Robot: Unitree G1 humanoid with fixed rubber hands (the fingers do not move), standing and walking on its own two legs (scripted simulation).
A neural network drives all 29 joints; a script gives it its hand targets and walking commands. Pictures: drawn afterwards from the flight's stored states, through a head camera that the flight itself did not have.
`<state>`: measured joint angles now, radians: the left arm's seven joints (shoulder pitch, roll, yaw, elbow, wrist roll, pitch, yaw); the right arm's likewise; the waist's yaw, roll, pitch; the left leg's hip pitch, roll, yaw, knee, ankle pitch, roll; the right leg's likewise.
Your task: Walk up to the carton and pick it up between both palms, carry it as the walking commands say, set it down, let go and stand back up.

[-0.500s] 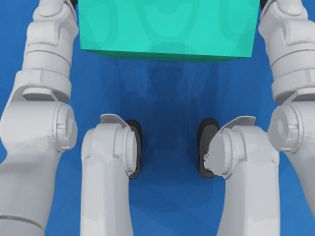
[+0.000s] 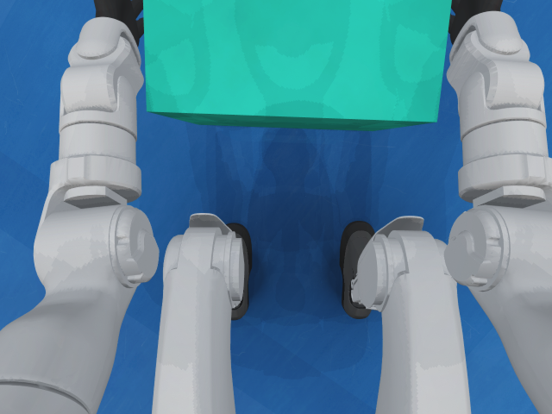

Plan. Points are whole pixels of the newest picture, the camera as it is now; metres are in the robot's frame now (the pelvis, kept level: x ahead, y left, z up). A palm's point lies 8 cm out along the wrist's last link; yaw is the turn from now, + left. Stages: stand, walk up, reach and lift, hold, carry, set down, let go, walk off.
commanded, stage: reach and lift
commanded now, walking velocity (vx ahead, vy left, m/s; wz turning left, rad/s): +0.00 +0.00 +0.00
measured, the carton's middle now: (291, 44) +0.53 +0.02 -0.19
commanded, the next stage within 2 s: none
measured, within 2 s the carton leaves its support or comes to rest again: neither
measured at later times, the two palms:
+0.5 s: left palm (78, 10) +0.51 +0.21 -0.04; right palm (531, 0) +0.52 -0.17 -0.03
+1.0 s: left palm out of the picture +0.50 +0.21 +0.04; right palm out of the picture +0.51 -0.18 +0.04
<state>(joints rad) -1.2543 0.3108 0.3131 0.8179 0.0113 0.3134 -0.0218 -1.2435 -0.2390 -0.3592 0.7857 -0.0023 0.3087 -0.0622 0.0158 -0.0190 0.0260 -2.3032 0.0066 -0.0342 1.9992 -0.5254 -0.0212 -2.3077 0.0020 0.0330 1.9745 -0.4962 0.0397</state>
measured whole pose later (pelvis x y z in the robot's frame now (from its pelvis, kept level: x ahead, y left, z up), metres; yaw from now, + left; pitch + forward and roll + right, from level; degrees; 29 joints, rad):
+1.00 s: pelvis +0.01 +0.00 +0.12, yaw +1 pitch +49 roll -1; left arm -1.01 0.15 0.44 0.64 0.16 0.42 -0.08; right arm -1.00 -0.10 -0.48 0.60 -0.15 0.41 0.01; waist 0.01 -0.02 -0.20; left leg -1.99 0.01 -0.03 1.59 -0.45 -0.02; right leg -1.99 -0.01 0.02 1.57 -0.43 0.02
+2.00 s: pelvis +0.04 +0.00 +0.24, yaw +1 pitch +39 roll +0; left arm -0.69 0.01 0.48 0.48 0.26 0.44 -0.14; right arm -0.69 0.02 -0.48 0.47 -0.24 0.42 0.06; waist 0.01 -0.01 -0.24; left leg -1.44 0.01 -0.03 1.10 -0.34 -0.02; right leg -1.44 -0.01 0.02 1.09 -0.32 0.02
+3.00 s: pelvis +0.08 +0.00 +0.35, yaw +0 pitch +14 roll +0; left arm -0.37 -0.08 0.39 0.33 0.32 0.50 -0.15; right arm -0.40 0.10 -0.45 0.33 -0.31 0.48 0.14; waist 0.00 -0.02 -0.08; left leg -0.55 0.02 -0.01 0.47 -0.17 -0.01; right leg -0.56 -0.01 0.03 0.46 -0.15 0.02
